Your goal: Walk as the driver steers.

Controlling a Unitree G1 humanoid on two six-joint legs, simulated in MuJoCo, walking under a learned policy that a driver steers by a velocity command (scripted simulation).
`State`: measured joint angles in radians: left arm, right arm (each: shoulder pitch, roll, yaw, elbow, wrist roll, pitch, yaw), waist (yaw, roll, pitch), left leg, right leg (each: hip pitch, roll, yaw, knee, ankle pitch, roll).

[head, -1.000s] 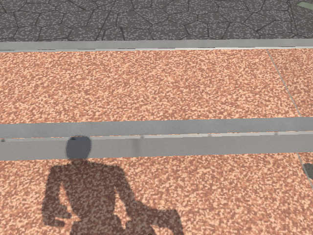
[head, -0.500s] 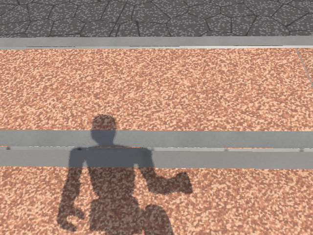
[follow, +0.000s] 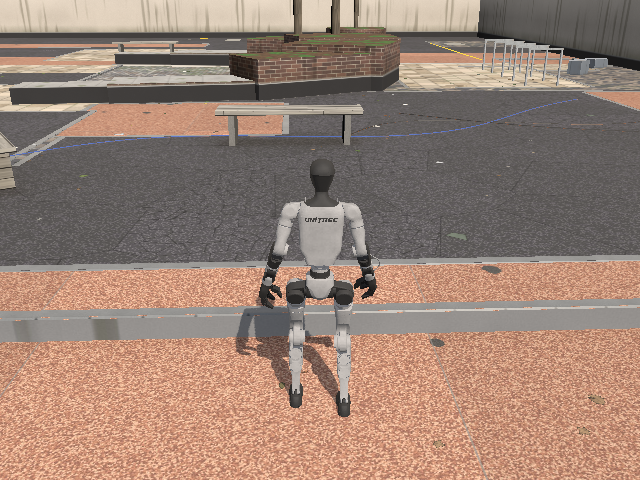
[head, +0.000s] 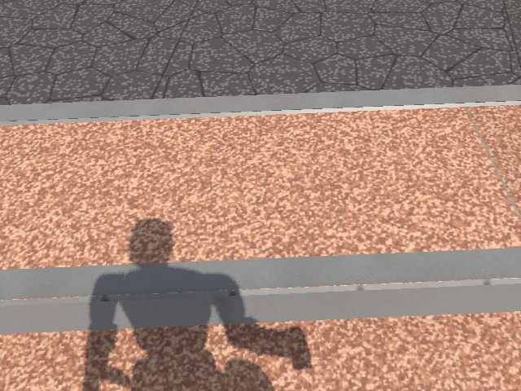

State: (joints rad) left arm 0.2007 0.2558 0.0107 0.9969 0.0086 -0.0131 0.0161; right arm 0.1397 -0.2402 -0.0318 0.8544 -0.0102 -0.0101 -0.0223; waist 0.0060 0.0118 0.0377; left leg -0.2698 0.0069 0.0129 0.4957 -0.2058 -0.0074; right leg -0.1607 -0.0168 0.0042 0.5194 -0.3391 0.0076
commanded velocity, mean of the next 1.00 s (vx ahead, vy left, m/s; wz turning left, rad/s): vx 0.00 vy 0.00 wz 0.00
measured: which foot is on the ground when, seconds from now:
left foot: down 0.00-1.00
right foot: down 0.00-1.00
